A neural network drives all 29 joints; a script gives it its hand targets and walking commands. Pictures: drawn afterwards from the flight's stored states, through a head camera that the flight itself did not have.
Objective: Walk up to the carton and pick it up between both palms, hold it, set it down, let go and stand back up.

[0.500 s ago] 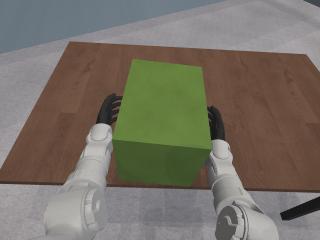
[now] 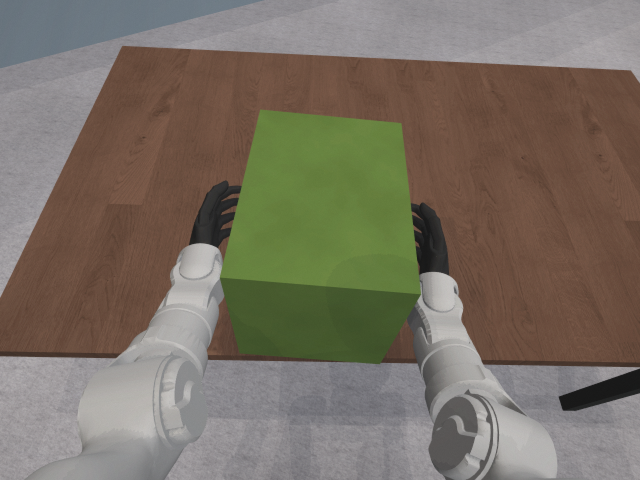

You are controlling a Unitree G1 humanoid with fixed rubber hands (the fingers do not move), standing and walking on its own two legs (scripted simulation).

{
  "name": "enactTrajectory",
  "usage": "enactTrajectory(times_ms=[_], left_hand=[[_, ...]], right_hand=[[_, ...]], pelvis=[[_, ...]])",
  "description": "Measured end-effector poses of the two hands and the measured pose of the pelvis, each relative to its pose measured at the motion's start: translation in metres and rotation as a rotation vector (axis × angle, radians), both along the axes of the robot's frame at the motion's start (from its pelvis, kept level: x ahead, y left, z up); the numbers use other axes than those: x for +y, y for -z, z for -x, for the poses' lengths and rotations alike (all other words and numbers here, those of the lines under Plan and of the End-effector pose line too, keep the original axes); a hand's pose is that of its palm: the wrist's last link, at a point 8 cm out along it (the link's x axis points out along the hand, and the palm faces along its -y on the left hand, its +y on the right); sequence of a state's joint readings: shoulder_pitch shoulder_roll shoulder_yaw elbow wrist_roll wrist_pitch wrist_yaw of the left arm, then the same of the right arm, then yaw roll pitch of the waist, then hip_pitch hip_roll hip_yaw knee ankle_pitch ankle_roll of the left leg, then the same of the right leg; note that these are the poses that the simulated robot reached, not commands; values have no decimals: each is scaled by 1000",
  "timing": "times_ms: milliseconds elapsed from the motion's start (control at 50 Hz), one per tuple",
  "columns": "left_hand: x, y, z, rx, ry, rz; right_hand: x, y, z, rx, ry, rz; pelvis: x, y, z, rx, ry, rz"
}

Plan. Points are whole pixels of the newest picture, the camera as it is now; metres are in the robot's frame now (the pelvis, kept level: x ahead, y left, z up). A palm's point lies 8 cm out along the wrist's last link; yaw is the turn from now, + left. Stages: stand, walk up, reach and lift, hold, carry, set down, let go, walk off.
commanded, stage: set down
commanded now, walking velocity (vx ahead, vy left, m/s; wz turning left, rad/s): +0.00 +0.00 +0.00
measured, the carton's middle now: (320, 238) +0.45 -0.01 -0.02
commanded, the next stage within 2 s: none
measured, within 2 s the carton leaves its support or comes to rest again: rests again in 0.22 s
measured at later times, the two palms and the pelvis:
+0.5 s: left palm (211, 246) +0.42 +0.14 +0.00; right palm (431, 268) +0.38 -0.15 +0.00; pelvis -0.01 +0.00 +0.00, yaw +0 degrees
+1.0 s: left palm (211, 248) +0.42 +0.14 +0.00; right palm (429, 271) +0.38 -0.15 +0.00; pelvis -0.01 +0.00 +0.00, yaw +1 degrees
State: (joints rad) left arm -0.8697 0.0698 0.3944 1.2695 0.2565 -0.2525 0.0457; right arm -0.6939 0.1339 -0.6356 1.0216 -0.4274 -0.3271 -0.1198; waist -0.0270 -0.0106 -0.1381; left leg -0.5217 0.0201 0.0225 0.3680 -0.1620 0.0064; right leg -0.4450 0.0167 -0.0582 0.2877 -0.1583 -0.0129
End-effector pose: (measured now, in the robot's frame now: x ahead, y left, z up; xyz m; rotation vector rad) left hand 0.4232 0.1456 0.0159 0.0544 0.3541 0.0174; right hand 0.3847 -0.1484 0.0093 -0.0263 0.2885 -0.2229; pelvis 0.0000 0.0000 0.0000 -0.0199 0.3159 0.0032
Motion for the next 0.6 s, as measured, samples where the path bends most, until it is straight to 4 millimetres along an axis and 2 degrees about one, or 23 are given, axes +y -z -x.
enactTrajectory(times_ms=[280,600], left_hand=[[-2,11,0,-4,2,9],[-2,14,2,-22,3,10]], right_hand=[[-2,6,0,-6,3,4],[-2,9,2,-19,0,11]], pelvis=[[0,2,5,40,3,0],[1,2,10,48,5,-1]])
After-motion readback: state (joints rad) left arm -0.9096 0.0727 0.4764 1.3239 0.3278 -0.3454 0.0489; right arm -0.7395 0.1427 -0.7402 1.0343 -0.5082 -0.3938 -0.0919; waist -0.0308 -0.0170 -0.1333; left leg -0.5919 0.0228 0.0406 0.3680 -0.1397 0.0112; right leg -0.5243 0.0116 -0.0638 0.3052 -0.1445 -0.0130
